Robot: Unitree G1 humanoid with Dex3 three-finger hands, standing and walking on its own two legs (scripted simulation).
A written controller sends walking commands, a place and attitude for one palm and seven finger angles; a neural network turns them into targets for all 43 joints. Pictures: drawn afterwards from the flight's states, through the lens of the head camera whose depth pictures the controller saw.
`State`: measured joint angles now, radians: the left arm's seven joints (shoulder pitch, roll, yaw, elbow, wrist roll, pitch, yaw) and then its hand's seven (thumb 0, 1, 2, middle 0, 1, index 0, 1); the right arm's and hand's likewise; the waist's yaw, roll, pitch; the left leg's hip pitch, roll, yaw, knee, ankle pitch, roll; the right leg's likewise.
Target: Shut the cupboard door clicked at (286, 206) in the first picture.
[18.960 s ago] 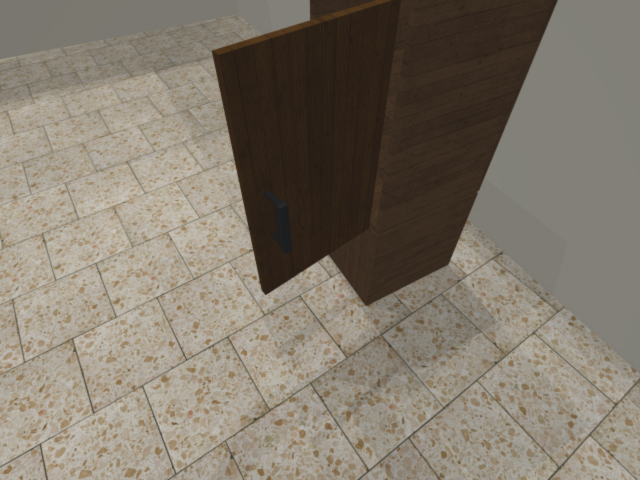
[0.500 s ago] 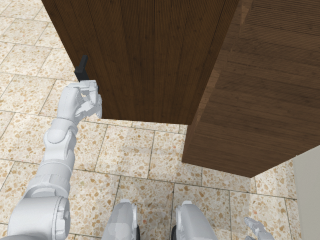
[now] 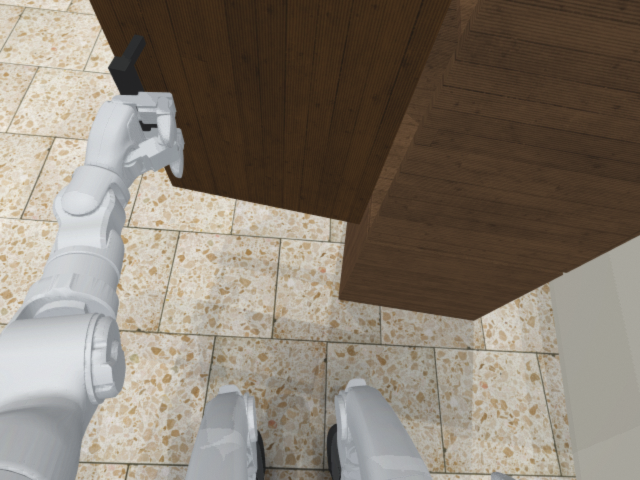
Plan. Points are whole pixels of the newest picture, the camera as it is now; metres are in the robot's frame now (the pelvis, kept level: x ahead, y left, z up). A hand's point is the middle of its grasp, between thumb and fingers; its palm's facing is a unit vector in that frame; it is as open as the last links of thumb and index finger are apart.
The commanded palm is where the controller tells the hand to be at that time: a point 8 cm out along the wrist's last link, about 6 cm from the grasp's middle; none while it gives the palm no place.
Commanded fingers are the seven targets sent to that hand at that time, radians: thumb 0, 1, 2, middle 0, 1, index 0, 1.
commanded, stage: push the door shut along its arc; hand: left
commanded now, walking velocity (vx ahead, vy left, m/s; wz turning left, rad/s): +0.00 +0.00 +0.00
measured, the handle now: (146, 97) +0.58 +0.18 +0.06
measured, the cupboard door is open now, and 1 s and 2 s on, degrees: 87 75 66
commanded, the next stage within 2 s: pull the fist back off the door in 1.08 s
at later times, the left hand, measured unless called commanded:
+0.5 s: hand (222, 106) +0.55 +0.09 +0.07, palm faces -0.37 -0.93 -0.05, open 3.1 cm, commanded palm +0.56 +0.13 +0.06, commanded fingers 0.00 0.90 0.90 -1.30 -1.50 -1.30 -1.50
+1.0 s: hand (237, 90) +0.58 +0.07 +0.07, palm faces -0.43 -0.90 -0.05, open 3.3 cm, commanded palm +0.61 +0.08 +0.06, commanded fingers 0.00 0.90 0.90 -1.30 -1.50 -1.30 -1.50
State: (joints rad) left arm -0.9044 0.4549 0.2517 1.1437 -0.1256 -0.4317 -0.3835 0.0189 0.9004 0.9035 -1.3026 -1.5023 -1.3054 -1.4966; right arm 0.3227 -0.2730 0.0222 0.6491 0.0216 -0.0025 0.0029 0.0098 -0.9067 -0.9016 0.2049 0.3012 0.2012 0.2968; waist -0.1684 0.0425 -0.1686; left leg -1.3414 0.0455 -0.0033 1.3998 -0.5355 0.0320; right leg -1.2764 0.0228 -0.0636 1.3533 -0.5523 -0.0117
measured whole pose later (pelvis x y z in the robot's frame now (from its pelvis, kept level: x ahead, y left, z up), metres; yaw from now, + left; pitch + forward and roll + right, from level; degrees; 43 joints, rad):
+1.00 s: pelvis +0.00 -0.01 -0.03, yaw -2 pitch +33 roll -5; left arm -1.33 0.61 0.20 1.28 -0.03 -0.21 -0.49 0.03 0.96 0.96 -1.30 -1.50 -1.30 -1.50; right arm 0.33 -0.27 0.05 0.68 -0.02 -0.09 -0.03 0.01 -0.91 -0.90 0.21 0.30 0.20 0.30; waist -0.27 0.06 -0.15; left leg -1.53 0.07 -0.03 1.51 -0.56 0.01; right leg -1.47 0.05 -0.09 1.46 -0.57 -0.04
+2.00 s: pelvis +0.03 -0.02 +0.02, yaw +1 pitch +28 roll -1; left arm -0.86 0.18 0.17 1.06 0.01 -0.51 0.08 0.02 0.90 0.90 -1.30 -1.50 -1.30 -1.50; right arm 0.31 -0.26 -0.05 0.63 -0.06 0.06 0.09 0.01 -0.91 -0.90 0.20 0.30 0.20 0.30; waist -0.17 0.04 -0.17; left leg -1.27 0.04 0.00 1.32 -0.55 -0.01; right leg -1.22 0.03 -0.06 1.31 -0.58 -0.04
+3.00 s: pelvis +0.06 -0.01 +0.14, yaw +2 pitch +0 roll +0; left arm 0.13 0.28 0.03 -0.01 -0.07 -0.03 0.08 0.02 0.90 0.90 -0.96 -1.12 -0.96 -1.12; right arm 0.13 -0.21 0.05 0.53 0.05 0.05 -0.10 0.01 -0.91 -0.90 0.20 0.30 0.20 0.30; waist 0.03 0.04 -0.03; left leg -0.25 0.00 0.03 0.54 -0.29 0.02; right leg -0.21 0.00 -0.02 0.54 -0.32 -0.01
